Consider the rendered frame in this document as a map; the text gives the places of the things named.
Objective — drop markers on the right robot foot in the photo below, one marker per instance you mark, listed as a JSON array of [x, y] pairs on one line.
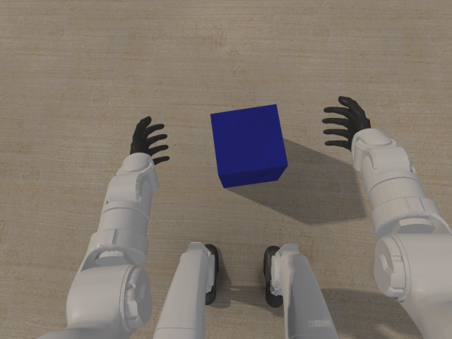
[[272, 299]]

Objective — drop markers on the robot left upper arm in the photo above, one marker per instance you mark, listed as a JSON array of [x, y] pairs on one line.
[[107, 302]]

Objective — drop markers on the left robot forearm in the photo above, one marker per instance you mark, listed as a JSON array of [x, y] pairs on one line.
[[121, 235]]

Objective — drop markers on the right robot forearm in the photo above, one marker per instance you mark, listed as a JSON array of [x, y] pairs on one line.
[[393, 186]]

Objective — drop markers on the right robot shin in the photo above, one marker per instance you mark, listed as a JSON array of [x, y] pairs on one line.
[[286, 247]]

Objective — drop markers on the robot right upper arm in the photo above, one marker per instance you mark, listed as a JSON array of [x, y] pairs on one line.
[[416, 270]]

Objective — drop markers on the carton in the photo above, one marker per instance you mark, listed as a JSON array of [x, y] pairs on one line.
[[249, 146]]

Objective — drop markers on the right robot hand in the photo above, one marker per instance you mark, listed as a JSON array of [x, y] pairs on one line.
[[356, 121]]

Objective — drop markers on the left robot hand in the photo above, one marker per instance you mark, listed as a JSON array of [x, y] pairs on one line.
[[141, 143]]

